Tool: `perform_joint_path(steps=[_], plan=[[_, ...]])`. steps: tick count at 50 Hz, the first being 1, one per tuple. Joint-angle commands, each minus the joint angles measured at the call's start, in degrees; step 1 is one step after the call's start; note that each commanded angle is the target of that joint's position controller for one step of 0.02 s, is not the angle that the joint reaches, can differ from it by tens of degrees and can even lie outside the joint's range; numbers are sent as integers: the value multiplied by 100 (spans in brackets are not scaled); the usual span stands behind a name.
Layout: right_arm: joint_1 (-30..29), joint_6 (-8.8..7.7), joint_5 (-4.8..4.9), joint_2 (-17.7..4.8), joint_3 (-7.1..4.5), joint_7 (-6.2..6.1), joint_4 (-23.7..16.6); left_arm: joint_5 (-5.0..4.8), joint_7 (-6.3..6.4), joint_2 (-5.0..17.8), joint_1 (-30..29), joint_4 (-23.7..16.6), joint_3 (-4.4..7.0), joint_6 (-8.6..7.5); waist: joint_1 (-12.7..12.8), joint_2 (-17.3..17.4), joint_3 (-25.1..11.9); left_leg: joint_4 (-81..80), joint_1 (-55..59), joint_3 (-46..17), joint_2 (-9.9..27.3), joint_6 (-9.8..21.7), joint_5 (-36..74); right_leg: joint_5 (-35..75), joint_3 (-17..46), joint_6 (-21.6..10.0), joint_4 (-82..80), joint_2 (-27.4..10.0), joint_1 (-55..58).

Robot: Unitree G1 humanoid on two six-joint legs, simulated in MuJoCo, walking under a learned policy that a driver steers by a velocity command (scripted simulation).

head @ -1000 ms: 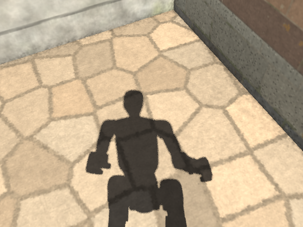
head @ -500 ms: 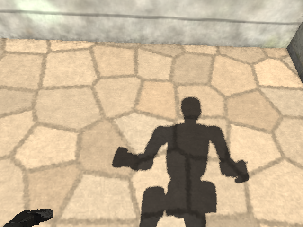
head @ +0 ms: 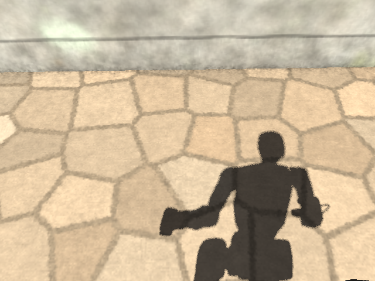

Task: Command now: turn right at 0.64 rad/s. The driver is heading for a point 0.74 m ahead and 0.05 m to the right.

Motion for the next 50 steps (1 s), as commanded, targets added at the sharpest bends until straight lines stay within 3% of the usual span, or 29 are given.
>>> perform_joint_path(steps=[1,2,3,4,5,6,8,10,14,15,17,19,21,22,24,26,27,28,29,30,31,32,34,36,40,44,47,49,50], plan=[[265,-178,92,-376,-200,46,-273,-101,94,1125,-479,-586,387,89,-251,-885,-1033,-769,-79,37,14,-12,439,1969,1867,-959,-481,-1151,1140],[498,-179,96,-437,-242,60,-152,-135,111,1050,-645,-678,373,149,-367,-812,-1098,-1339,587,42,183,54,1135,1556,1674,-747,-309,-928,673],[524,-144,22,-736,-320,51,-128,-142,115,821,-641,-771,307,173,-285,-289,-1057,-1560,1255,-536,860,361,1639,582,1202,-440,248,-527,-205],[476,-98,-139,-1128,-396,44,-179,-121,92,637,-322,-793,247,147,-132,1331,-950,-1969,1766,-1959,2076,1110,1696,-1835,36,-105,1284,325,-1619],[362,-162,-260,-1017,-374,41,-280,-31,54,960,-211,-773,330,61,-124,1223,-721,-2137,1521,-2520,2866,1511,804,-1935,-99,31,2438,-217,-2199],[242,-220,-179,-794,-297,-7,-340,-48,6,1117,-234,-709,372,24,-111,816,-512,-2261,1450,-2162,2702,1380,-280,-1403,-234,24,2833,-548,-2459],[325,-321,25,-843,-285,-128,-259,-15,-45,963,-271,-622,332,-16,-214,647,-246,-2400,1860,-1625,2319,1003,-727,-644,-483,130,3342,-747,-3164],[768,-417,-14,-817,-234,-156,-148,-27,-141,768,-315,-634,243,-95,-428,506,-152,-2484,2002,-997,2134,853,-335,-231,-751,181,3871,-915,-3472],[1305,-553,-92,-841,-205,-44,43,-56,-211,671,-533,-805,173,-236,-644,534,145,-2617,2020,-241,2061,828,49,383,-885,257,4177,-1133,-3915],[1704,-479,-273,-869,-142,72,282,691,-452,667,-803,-769,160,12,-655,-31,292,-2762,1596,77,2051,716,-6,251,-1149,200,4194,-874,-3629],[1877,-529,-280,-774,-97,136,440,535,-590,463,-781,-781,109,66,-632,378,573,-2911,1210,137,1971,763,1,496,-806,89,3786,-713,-3495],[1881,-583,-253,-752,-63,141,592,443,-624,479,-852,-801,97,-1,-513,569,716,-3055,1259,193,2057,907,71,622,-660,-4,3221,-586,-3523],[1908,-569,-174,-749,-36,135,765,469,-659,548,-1196,-913,53,-86,-466,609,736,-3225,1430,359,2097,1036,484,570,-1127,-83,2270,-754,-3230],[1974,-551,-124,-711,-11,141,891,493,-682,507,-1389,-967,1,-119,-468,671,737,-3321,1449,365,2065,1098,908,541,-1590,-142,1806,-949,-2907],[2175,-520,-102,-790,-9,142,1123,448,-673,316,-1675,-1065,-106,-183,-571,780,744,-3235,1446,438,2133,1146,2299,63,-1885,-277,1155,-856,-2079],[2151,-481,-98,-1106,-59,142,1330,426,-534,406,-972,-924,-58,-232,-137,940,265,-2220,1446,616,2166,1116,5123,-786,-2091,-470,724,-335,-603],[1983,-466,-81,-1251,-82,148,1405,401,-420,591,227,-603,42,-301,541,874,-331,-899,1078,802,2057,1046,6199,-560,-2041,-555,414,-132,896],[1686,-504,-45,-1211,-60,157,1306,488,-274,943,1632,-188,189,-384,1270,673,-1186,888,-257,983,1687,914,5075,-494,-1442,-610,328,-621,3011],[1885,-544,50,-141,182,261,880,644,-133,1787,2268,-121,358,-460,1106,-1233,-2409,3231,-2206,854,757,793,217,-3467,1308,-752,-439,-2737,4827],[1520,-569,115,-518,61,254,781,568,-92,1752,2258,-219,321,-475,1219,-1025,-2660,4139,-2526,-137,457,966,-190,-4529,3086,-639,-1690,-3169,4012],[1209,-499,122,-577,-13,251,698,578,-73,1410,1557,-95,212,-446,719,-721,-1466,4480,-2904,-86,748,974,473,-3924,2283,-506,-1653,-2968,3092],[1244,-473,71,-432,42,275,777,532,-91,916,1144,-88,94,-471,439,-458,-725,4234,-2869,127,1079,926,939,-2891,1312,-494,-1649,-2751,2288],[1569,-293,-66,-217,51,359,1040,427,-80,442,721,-19,-41,-531,-46,-722,-236,3941,-2421,263,1324,737,1235,-1643,-112,-304,-1901,-2201,1364],[1385,-107,-92,-65,62,444,1018,341,-96,154,847,174,-111,-630,-159,-715,35,4044,-2541,358,1419,674,1411,-930,-873,-209,-2091,-2076,1127],[436,14,-64,3,127,560,695,326,-142,18,1055,472,-134,-792,-234,-544,555,3598,-3033,693,1311,676,2362,612,-2244,-16,-2429,-1706,975],[-479,-13,-91,-149,211,665,331,353,-12,222,1376,718,-124,-820,-227,-234,809,2148,-2991,1343,1105,905,2744,2790,-3011,17,-2526,-1643,1540],[-558,-13,-30,-245,252,665,266,352,125,671,1484,749,-79,-750,-405,-333,435,1206,-1867,2017,477,1213,2649,6555,-3330,156,-1813,-1706,2166],[445,37,-2,-578,149,576,520,391,241,1086,1244,649,33,-598,-1024,-692,-238,1158,-721,2033,146,1391,2052,8285,-3229,136,-422,-1947,2490],[1497,61,-1,-846,19,504,813,433,253,1241,936,534,92,-500,-1542,-766,-711,1197,333,1839,42,1552,1596,8493,-3080,35,860,-2067,2242]])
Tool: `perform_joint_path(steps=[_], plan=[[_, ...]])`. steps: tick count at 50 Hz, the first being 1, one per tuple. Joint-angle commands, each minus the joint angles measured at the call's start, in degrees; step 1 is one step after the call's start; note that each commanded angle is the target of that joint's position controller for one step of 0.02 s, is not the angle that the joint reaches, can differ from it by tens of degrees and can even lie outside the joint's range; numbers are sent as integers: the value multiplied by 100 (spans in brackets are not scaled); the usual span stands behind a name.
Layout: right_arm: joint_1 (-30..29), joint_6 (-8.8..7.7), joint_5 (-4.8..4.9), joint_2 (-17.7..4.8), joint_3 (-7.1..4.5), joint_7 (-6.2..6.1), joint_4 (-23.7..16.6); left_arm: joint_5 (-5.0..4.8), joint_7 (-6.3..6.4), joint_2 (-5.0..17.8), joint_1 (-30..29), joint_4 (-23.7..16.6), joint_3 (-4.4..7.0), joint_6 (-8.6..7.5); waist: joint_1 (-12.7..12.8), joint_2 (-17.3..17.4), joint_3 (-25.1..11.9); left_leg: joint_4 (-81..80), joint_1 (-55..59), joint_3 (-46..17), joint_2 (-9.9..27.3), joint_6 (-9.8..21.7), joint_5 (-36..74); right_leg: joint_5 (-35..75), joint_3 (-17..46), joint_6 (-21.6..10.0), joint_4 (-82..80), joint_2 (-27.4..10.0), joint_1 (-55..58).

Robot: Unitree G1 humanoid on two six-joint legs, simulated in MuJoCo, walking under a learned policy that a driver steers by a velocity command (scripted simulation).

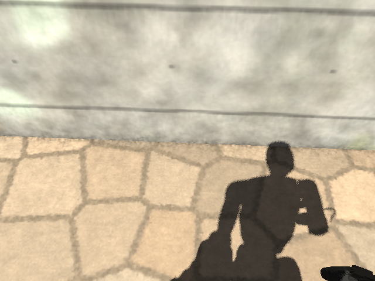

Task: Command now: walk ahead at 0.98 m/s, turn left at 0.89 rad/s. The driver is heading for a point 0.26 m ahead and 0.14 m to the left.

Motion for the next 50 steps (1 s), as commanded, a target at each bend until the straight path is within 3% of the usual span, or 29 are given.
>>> perform_joint_path(steps=[1,2,3,4,5,6,8,9,10,11,13,16,18,20,21,22,23,24,25,26,27,29,32,36,38,41,44,46,50], plan=[[3263,28,6,-1132,-458,-209,657,65,73,1635,-1289,-852,382,98,-2000,-692,-1094,-379,4043,-495,-498,503,-1030,8746,608,-387,3980,-1629,-2148],[3134,2,61,-1220,-580,-355,759,29,-95,1225,-1402,-832,312,102,-1724,258,-691,-952,4614,-1095,-268,704,-1201,3418,650,-438,6238,-649,-3456],[2537,34,46,-1554,-608,-365,669,155,-148,358,-1296,-1250,65,-16,-827,1226,-292,-611,4972,-2929,458,1071,205,-303,1238,-311,8057,104,-5564],[2375,34,-80,-1807,-656,-376,416,2,-165,524,-1216,-1823,21,-194,-660,1104,-1295,-2256,5732,-5311,1368,1923,-1165,-182,2389,-260,8279,127,-6634],[2241,-16,-129,-1410,-602,-431,335,8,-152,871,-1407,-1728,31,-322,-602,-33,-648,-3109,5113,-5610,1656,1625,-1371,244,2513,-280,7754,-197,-6847],[1911,-78,-128,-1098,-511,-466,371,-35,-144,968,-1356,-1603,54,-328,-209,-663,25,-3098,4073,-4984,1581,1336,-366,627,2441,-254,7183,-439,-6465],[1586,-284,-40,-890,-391,-498,322,83,-107,867,-1157,-1478,20,-80,233,-1053,238,-2862,2608,-3673,1243,1030,2368,561,2366,-42,6413,-747,-5361],[1564,-377,11,-798,-334,-475,384,103,-129,802,-1107,-1442,3,66,345,-1066,220,-2916,2070,-3086,958,821,2989,531,2286,35,5790,-840,-4845],[1108,-559,192,-383,-240,-442,102,-377,-74,1031,-1459,-1593,183,-127,242,-866,185,-2954,1928,-3041,784,700,2718,706,2461,90,5362,-824,-4887],[1090,-631,255,-585,-262,-480,172,-327,-39,952,-1816,-1712,152,-212,186,-791,191,-2919,1844,-2680,558,511,3118,975,2282,133,4657,-818,-4853],[1356,-556,198,-791,-325,-666,280,-142,-69,418,-2513,-1998,-35,-316,-147,-486,26,-2693,1885,-1892,-66,81,3613,1896,1846,185,3032,-470,-4505],[2241,-345,94,-729,-299,-818,583,-233,-278,352,-3121,-2158,-47,-386,-694,-7,-435,-2608,2816,-1926,-55,-345,3027,3859,1626,126,1375,148,-4084],[2153,-423,15,-846,-360,-827,559,-140,-285,750,-2918,-2143,90,-308,-559,366,-584,-2209,3271,-2118,41,-639,2887,4212,1813,-75,892,304,-3639],[1481,-415,61,-795,-394,-857,375,-73,-243,1005,-1756,-1797,196,-247,264,737,-1051,-1193,3783,-2204,132,-957,3929,4500,1970,-333,503,247,-2748],[970,-408,-34,-572,-326,-798,184,-22,-193,1224,-579,-1421,299,-272,846,544,-1437,206,3466,-2085,-151,-1125,3189,5510,2046,-524,280,-99,-1675],[1637,-318,-215,218,-116,-713,123,142,-163,1424,-319,-1243,236,-345,417,-1219,-2082,2789,1814,-2118,-873,-1393,-3338,8953,3410,-1153,1500,-1614,150],[3066,-289,149,154,-57,-579,524,356,-281,1163,-248,-1123,161,-398,5,-1341,-3305,3896,932,-3260,-1105,-1389,-4091,8758,5363,-2308,1535,-2635,1268],[2700,-232,257,-489,-151,-520,621,158,-346,1125,-894,-1371,216,-356,129,-862,-2930,3991,656,-3222,-700,-1432,-3531,7186,5182,-2410,1159,-2460,777],[1901,-151,160,-822,-210,-541,417,-21,-347,848,-1523,-1492,136,-287,81,-436,-2108,3573,670,-2764,-390,-1493,-3125,5659,4538,-2159,766,-2080,-236],[1314,-37,11,-865,-231,-593,315,-129,-315,542,-2039,-1541,-17,-196,-83,99,-1425,3095,950,-2330,-162,-1622,-2822,4597,4077,-1850,413,-1672,-1370],[1172,58,-172,-747,-201,-608,301,-176,-230,707,-2136,-1378,-1,-171,-230,94,-1082,2595,1338,-2087,11,-1693,-2308,3897,3985,-1736,59,-1542,-2303],[1131,181,-166,-400,-113,-676,236,-111,-175,898,-2126,-1185,24,-62,-305,-313,-685,1549,1990,-1824,98,-1722,-2151,3384,3592,-1454,-299,-1176,-3257],[1068,154,-122,-143,-9,-823,212,42,-96,718,-2103,-972,-68,-83,-296,-578,-873,348,2570,-1828,263,-1717,-2341,3477,3215,-1366,-190,-1108,-3574],[887,175,-87,-331,-66,-818,296,-61,5,1009,-2168,-825,-17,17,-252,-944,-642,-888,3098,-1732,227,-1508,-1291,-371,3442,-1076,-744,-1047,-4226],[767,113,-111,-348,-72,-802,321,-76,43,839,-2081,-737,-88,39,-244,-862,-402,-1509,3264,-1678,201,-1327,-1141,-1113,3408,-774,-770,-900,-4455],[717,-5,-64,-653,-167,-756,487,15,13,895,-1690,-516,-63,-30,-47,-288,-280,-1913,2634,-1880,315,-943,-1651,-462,2714,-339,-334,-459,-3951],[282,-292,-20,-313,-97,-686,559,48,49,610,-1820,-558,-147,-32,210,292,-417,-2317,1775,-1964,355,-981,-1828,915,2464,-346,481,-355,-2792],[316,-360,-11,-200,-69,-662,633,37,65,690,-1739,-468,-142,-10,207,125,-325,-2313,1840,-1942,321,-1048,-1641,936,2518,-461,527,-407,-2913],[438,-382,26,-352,-101,-675,787,16,12,687,-1909,-375,-163,-40,113,-15,-349,-2235,2181,-1944,303,-1053,-1057,1472,2514,-485,608,-395,-3002]])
